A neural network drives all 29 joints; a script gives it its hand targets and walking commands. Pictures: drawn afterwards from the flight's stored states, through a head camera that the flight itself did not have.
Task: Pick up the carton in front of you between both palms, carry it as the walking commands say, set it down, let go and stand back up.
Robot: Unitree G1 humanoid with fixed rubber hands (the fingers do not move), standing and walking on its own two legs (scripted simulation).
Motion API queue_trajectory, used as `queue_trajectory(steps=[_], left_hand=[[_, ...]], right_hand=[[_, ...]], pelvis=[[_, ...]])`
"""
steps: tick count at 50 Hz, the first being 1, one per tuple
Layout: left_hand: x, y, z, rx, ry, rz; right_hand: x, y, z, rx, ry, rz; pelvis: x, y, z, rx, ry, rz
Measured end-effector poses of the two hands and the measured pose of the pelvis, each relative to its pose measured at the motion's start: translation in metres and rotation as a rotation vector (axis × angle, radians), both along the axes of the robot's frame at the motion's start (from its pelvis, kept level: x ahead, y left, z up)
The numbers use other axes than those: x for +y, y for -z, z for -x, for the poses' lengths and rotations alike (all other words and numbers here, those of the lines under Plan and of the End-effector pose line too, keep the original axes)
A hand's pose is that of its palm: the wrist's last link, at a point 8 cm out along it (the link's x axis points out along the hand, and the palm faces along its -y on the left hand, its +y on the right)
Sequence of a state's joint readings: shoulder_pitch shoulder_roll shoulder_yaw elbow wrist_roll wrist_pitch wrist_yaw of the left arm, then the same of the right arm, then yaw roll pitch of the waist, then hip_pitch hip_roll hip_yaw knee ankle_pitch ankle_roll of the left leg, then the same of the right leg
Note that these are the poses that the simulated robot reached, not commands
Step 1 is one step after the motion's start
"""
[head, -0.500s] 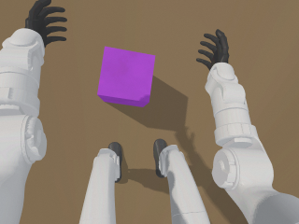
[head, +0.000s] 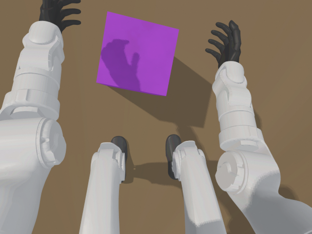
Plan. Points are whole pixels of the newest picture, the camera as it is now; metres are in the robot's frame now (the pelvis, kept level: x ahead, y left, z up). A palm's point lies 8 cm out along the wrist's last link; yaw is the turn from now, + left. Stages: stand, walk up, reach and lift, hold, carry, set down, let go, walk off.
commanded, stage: reach and lift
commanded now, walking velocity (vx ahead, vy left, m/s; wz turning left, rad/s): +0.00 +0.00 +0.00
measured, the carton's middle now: (136, 62) +0.51 +0.05 -0.44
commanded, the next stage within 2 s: none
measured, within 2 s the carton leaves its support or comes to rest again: leaves its support in 1.34 s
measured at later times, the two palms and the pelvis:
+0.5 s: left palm (82, 48) +0.52 +0.21 -0.36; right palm (198, 69) +0.49 -0.15 -0.36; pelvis -0.05 -0.02 -0.18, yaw -1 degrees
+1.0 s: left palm (88, 52) +0.51 +0.20 -0.37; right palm (192, 68) +0.49 -0.14 -0.36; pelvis -0.05 -0.01 -0.19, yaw -1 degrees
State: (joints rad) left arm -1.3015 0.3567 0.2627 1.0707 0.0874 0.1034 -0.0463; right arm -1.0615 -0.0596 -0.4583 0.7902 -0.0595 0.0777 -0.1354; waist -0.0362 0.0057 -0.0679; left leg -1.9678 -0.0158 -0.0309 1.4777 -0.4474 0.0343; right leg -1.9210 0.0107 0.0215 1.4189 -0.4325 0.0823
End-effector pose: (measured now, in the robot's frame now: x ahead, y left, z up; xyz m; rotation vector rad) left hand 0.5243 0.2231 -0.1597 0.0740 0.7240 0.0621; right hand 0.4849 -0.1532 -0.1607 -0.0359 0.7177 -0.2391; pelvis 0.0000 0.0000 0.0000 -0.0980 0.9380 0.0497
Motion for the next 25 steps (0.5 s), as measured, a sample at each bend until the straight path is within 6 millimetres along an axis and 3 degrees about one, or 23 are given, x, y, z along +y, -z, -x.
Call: queue_trajectory(steps=[6,12,18,25], left_hand=[[0.005,0.07,0.009,-0.006,-0.014,-0.017],[0.005,0.119,0.009,-0.019,-0.01,-0.018],[-0.002,0.155,0.004,-0.003,-0.004,-0.009],[-0.008,0.2,0.003,0.023,0.003,0.003]], right_hand=[[-0.003,0.066,0.002,-0.005,-0.012,-0.003],[-0.005,0.118,0.003,-0.002,-0.014,-0.012],[0.0,0.157,0.001,0.021,-0.022,-0.018],[0.0,0.195,-0.003,0.052,-0.031,-0.008]], pelvis=[[-0.013,0.062,0.018,-0.034,0.003,0.0],[-0.021,0.114,0.037,-0.126,0.012,-0.005],[-0.02,0.15,0.049,-0.211,0.017,-0.008],[-0.016,0.176,0.052,-0.264,0.018,-0.003]])
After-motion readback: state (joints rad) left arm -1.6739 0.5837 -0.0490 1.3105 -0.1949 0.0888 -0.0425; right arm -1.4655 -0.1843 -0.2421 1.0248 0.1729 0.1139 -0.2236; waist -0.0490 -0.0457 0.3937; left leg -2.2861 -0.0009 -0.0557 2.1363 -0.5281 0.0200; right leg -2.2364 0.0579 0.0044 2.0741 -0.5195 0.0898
